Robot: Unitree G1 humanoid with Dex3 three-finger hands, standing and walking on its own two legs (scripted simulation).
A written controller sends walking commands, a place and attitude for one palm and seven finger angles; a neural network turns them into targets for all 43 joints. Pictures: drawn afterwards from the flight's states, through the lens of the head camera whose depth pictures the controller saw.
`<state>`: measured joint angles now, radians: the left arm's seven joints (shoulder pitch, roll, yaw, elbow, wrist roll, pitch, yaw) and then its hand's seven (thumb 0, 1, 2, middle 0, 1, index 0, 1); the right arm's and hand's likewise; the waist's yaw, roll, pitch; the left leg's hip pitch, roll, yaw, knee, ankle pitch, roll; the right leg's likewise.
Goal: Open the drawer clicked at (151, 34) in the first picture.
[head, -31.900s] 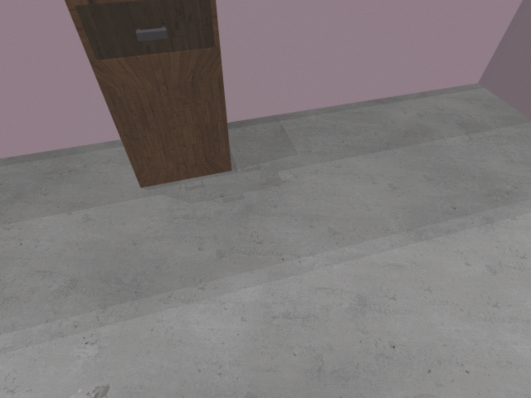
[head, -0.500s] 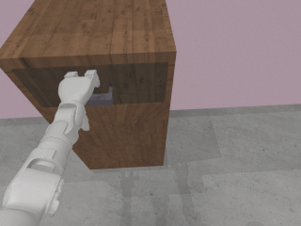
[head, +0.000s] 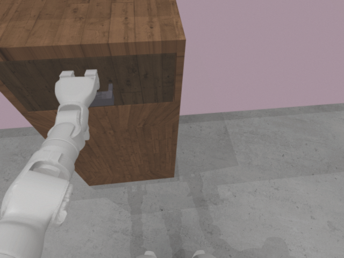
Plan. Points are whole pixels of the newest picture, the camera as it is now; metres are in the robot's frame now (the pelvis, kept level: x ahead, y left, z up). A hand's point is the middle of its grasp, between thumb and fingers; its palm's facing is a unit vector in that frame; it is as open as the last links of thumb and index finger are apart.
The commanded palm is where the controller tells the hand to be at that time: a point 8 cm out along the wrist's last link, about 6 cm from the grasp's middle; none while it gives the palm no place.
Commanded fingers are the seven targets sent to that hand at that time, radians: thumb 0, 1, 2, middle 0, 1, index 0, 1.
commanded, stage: lower the fingers behind the handle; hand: left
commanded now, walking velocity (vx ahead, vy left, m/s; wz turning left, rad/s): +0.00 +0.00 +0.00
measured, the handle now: (93, 93) +0.53 +0.21 +0.04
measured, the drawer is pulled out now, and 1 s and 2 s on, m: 0.00 0.00 0.00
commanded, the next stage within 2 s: lift the fingers back up to retry in 0.76 s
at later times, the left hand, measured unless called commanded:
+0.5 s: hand (83, 105) +0.48 +0.23 +0.05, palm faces -0.01 +0.04 -1.00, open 13.7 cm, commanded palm +0.47 +0.22 +0.06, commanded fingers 0.00 -0.50 0.30 -0.30 -1.20 -0.30 -1.20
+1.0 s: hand (83, 105) +0.48 +0.23 +0.05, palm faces -0.03 +0.04 -1.00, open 13.7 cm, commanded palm +0.47 +0.21 +0.08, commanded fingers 0.00 -0.50 0.30 -0.30 -1.20 -0.30 -1.20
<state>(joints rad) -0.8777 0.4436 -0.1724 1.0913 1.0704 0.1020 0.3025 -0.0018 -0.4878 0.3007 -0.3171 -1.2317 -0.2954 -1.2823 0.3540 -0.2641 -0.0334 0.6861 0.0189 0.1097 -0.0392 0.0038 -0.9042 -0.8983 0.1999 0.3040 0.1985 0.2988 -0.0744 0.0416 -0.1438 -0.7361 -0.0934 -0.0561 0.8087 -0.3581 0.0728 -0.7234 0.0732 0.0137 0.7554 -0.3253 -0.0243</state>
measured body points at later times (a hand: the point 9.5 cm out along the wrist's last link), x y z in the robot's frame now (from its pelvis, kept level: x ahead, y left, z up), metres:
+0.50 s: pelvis -0.02 -0.02 -0.02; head +0.07 -0.02 +0.42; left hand +0.47 +0.22 +0.10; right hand +0.02 -0.29 -0.14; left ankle +0.01 +0.07 -0.70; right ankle +0.02 -0.11 -0.70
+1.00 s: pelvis -0.02 -0.01 -0.02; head +0.07 -0.02 +0.42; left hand +0.47 +0.22 +0.10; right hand -0.01 -0.28 -0.15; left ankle +0.01 +0.07 -0.70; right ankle +0.02 -0.11 -0.70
